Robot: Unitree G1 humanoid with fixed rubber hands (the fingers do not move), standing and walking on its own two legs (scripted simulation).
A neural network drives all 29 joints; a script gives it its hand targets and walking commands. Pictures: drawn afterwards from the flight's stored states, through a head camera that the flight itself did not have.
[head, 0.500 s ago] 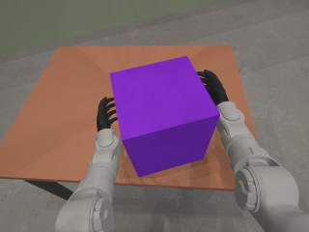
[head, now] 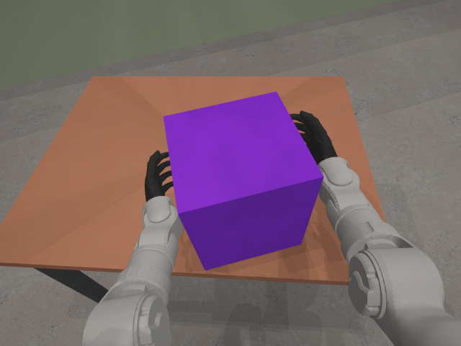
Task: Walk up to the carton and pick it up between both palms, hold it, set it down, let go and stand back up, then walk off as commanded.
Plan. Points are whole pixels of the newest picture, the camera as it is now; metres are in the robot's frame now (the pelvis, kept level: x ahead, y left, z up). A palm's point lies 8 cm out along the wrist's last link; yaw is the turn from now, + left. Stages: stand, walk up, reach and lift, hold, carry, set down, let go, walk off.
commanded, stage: reach and lift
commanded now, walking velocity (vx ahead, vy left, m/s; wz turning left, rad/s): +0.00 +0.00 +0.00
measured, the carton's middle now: (238, 186) +0.41 +0.05 +0.01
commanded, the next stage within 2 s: none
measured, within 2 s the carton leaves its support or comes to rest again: neither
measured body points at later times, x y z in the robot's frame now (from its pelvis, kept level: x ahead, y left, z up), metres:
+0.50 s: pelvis -0.01 +0.00 +0.01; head -0.02 -0.02 +0.45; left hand +0.35 +0.21 +0.08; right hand +0.43 -0.08 +0.14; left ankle +0.01 +0.15 -0.74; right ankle +0.03 -0.10 -0.74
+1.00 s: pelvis -0.01 +0.00 +0.01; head -0.05 +0.00 +0.46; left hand +0.36 +0.22 +0.13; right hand +0.41 -0.07 +0.17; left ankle +0.01 +0.15 -0.74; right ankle +0.03 -0.10 -0.74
